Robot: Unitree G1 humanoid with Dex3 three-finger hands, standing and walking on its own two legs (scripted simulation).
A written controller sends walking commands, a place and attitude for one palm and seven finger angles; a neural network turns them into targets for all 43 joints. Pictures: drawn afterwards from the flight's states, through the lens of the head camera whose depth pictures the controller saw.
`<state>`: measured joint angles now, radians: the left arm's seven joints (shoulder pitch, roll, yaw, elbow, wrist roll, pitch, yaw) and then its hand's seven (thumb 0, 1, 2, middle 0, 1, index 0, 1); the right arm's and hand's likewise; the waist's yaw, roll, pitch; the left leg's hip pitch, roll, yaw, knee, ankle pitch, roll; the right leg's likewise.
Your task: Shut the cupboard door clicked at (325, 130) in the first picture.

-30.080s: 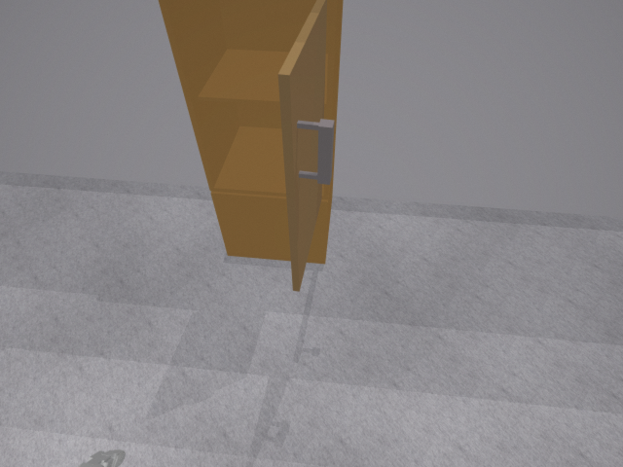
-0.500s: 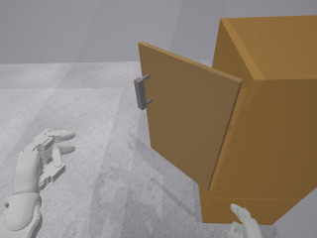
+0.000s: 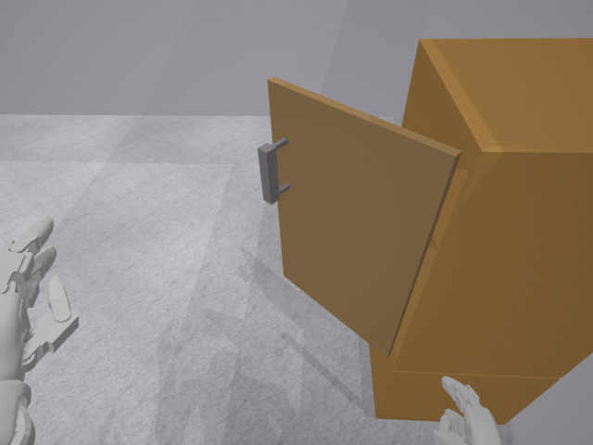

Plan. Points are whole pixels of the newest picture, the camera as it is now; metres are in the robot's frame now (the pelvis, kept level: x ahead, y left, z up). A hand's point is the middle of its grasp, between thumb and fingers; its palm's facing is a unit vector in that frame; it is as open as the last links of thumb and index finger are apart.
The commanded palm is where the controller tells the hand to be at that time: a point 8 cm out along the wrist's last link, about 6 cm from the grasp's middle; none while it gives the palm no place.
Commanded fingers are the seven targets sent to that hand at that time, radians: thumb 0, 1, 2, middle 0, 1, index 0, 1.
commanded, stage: draw the hand back to the body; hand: left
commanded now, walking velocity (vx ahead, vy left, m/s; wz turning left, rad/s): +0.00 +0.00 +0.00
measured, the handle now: (277, 170) +0.61 +0.13 +0.04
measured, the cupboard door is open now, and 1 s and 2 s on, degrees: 49 49 49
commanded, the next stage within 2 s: step back with the hand held close in 0.04 s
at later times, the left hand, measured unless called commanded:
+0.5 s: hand (72, 318) +0.19 +0.27 +0.15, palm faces +0.34 -0.79 -0.51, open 7.4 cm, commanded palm +0.13 +0.31 +0.17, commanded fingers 0.00 0.90 0.90 -0.20 -0.30 -0.20 -0.30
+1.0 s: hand (15, 377) +0.12 +0.28 +0.15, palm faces +0.45 -0.78 -0.44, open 7.4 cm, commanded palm +0.07 +0.32 +0.17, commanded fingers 0.00 0.90 0.90 -0.20 -0.30 -0.20 -0.30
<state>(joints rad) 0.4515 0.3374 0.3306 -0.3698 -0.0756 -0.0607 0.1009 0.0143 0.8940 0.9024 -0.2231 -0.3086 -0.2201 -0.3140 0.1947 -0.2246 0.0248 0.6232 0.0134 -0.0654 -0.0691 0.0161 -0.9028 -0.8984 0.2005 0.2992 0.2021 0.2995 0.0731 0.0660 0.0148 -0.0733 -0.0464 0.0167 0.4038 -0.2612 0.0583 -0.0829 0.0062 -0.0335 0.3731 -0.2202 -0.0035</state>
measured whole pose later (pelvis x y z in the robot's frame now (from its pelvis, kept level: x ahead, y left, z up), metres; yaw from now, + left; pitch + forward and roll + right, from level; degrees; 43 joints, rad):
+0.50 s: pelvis -0.01 +0.01 -0.01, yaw -1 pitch +1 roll -1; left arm 0.56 0.42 0.40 -0.43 -0.07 -0.14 0.10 0.01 0.89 0.90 -0.22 -0.30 -0.21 -0.30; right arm 0.18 -0.26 -0.03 0.56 0.03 0.05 -0.08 0.02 -0.90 -0.90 0.20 0.30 0.20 0.30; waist 0.01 0.05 0.00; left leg -0.25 -0.05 0.05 0.49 -0.27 0.07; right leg -0.27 0.00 -0.01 0.47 -0.22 0.01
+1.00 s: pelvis -0.08 +0.02 -0.02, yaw -1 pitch +0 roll -2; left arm 0.51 0.39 0.44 -0.49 -0.02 -0.23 0.14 0.01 0.89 0.90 -0.22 -0.30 -0.21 -0.30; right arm 0.24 -0.23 0.00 0.56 0.01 -0.02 -0.07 0.02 -0.90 -0.90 0.20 0.30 0.20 0.30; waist 0.01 0.00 0.00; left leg -0.42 -0.04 0.05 0.68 -0.28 0.09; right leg -0.41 0.00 -0.02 0.60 -0.20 0.02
